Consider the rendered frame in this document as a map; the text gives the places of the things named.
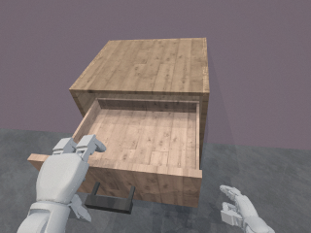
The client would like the right robot forearm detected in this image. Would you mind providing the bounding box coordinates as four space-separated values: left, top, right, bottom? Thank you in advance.
243 216 275 233

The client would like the drawer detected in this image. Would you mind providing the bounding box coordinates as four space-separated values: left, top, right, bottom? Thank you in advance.
27 98 202 208

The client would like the handle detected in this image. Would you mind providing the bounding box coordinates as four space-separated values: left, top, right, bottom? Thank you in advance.
84 182 135 215

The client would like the cabinet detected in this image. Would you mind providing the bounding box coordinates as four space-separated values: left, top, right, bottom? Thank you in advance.
69 38 210 170

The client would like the right robot hand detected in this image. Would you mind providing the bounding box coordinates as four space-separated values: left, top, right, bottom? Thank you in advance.
220 184 259 232

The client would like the left robot hand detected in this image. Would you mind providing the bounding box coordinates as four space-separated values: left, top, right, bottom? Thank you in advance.
36 134 107 222

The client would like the left robot forearm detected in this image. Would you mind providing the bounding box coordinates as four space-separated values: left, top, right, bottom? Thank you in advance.
17 201 71 233

